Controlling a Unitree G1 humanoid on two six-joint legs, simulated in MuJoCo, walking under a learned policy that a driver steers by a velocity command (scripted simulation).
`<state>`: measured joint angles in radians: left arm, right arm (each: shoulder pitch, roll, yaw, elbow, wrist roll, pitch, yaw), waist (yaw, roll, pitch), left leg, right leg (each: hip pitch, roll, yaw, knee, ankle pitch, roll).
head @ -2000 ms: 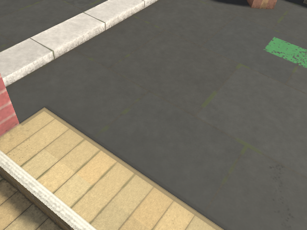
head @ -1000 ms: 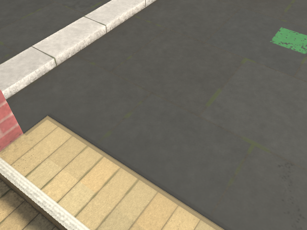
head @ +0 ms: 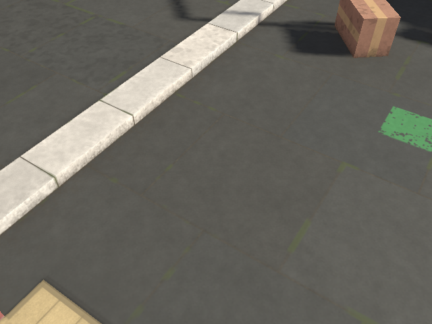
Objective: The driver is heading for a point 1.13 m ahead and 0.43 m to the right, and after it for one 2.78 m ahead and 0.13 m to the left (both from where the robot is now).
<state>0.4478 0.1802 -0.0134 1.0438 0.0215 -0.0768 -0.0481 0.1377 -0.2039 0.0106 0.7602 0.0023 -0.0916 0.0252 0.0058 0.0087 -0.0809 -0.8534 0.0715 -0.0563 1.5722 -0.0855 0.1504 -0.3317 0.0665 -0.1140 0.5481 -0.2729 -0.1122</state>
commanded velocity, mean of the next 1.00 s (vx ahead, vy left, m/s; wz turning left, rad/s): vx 0.50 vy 0.00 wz -0.53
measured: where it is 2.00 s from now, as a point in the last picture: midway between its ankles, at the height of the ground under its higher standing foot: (350, 233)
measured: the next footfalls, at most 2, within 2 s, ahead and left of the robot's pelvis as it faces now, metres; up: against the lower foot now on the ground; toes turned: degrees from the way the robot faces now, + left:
left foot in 0.34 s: +0.37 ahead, +0.11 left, +0.00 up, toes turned -14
right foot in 0.86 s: +0.55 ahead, -0.24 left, +0.00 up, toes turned -34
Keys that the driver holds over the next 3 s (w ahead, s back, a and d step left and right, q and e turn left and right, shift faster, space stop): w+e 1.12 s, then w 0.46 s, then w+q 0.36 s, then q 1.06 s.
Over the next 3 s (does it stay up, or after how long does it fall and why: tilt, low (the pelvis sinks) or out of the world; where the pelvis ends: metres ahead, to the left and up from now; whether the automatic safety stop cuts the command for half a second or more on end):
stays up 1.03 -0.56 0.01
